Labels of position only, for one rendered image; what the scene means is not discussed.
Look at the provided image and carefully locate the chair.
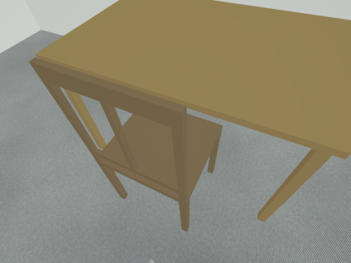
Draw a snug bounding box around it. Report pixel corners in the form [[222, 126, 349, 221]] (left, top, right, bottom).
[[29, 58, 223, 232]]

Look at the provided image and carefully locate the table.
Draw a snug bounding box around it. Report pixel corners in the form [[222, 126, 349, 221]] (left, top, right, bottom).
[[35, 0, 351, 222]]

